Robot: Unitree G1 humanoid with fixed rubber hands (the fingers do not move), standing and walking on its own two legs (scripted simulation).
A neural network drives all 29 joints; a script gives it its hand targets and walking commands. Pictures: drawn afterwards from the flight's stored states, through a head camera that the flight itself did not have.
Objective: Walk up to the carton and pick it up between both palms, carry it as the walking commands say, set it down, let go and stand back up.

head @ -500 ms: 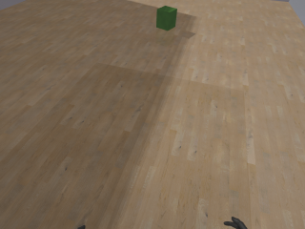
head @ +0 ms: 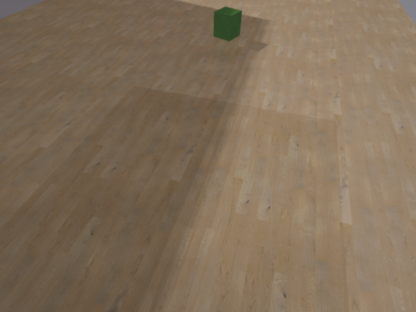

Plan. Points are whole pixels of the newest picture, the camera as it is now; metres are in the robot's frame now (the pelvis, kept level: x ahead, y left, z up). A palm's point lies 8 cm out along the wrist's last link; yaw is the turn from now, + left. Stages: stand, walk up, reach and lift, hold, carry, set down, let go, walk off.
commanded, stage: stand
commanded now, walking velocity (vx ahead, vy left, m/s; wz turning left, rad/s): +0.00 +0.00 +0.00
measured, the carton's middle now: (227, 23) +3.21 -0.34 -0.63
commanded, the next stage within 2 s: walk up in 0.54 s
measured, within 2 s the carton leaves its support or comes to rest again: neither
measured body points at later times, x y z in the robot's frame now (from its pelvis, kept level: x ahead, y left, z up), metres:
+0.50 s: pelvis +0.01 +0.01 +0.01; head +0.02 +0.02 +0.46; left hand +0.01 +0.23 -0.16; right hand +0.02 -0.22 -0.14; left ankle -0.01 +0.10 -0.73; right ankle +0.00 -0.14 -0.73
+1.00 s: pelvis +0.04 -0.04 +0.01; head +0.04 -0.02 +0.46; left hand +0.17 +0.20 -0.13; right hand -0.04 -0.27 -0.13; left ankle -0.01 +0.10 -0.73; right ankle +0.08 -0.19 -0.70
